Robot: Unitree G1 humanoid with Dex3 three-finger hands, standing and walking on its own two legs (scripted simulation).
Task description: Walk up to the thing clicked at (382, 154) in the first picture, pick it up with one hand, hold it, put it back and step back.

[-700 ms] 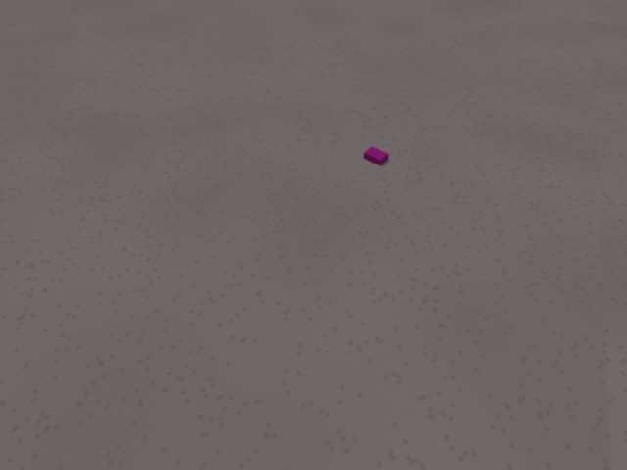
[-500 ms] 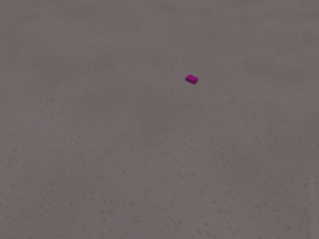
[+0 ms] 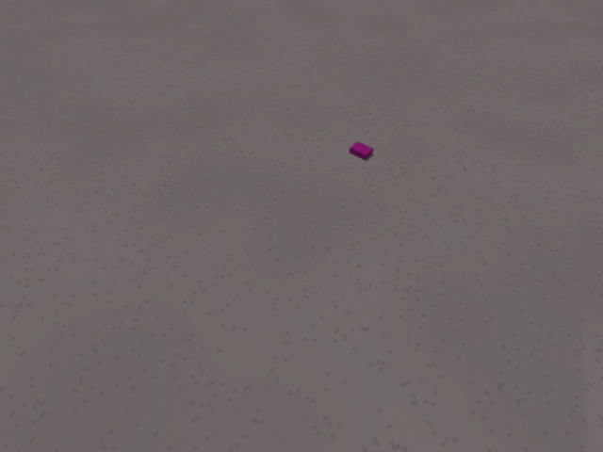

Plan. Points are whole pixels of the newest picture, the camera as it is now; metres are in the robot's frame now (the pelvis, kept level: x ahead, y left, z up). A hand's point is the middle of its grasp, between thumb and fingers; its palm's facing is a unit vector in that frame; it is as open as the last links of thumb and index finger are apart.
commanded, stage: stand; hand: left
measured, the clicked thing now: (361, 150) +1.69 -0.30 -0.77
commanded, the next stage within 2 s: walk up in 0.42 s
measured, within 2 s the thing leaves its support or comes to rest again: neither
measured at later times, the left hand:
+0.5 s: hand out of the picture +0.08 +0.25 -0.16, palm faces -0.08 -0.94 -0.33, open 7.4 cm
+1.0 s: hand (215, 370) +0.27 +0.16 -0.13, palm faces -0.27 -0.87 -0.40, open 7.4 cm
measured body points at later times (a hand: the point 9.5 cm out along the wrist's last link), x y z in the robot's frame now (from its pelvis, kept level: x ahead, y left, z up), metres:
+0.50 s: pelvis +0.00 +0.00 +0.00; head +0.01 -0.01 +0.44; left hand +0.08 +0.30 -0.13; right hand +0.08 -0.31 -0.13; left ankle -0.01 +0.12 -0.74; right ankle -0.01 -0.13 -0.74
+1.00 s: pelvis +0.17 -0.09 -0.01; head +0.16 -0.12 +0.44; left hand +0.29 +0.20 -0.11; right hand +0.18 -0.43 -0.13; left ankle +0.29 +0.03 -0.68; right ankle +0.12 -0.20 -0.75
